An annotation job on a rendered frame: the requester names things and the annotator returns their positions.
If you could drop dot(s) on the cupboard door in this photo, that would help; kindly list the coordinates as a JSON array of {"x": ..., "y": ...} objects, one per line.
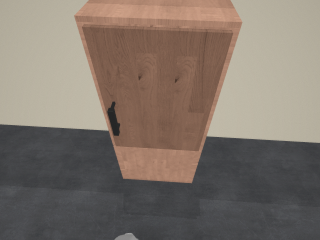
[{"x": 163, "y": 81}]

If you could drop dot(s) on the handle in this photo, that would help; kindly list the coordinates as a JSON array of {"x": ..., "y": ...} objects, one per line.
[{"x": 113, "y": 120}]

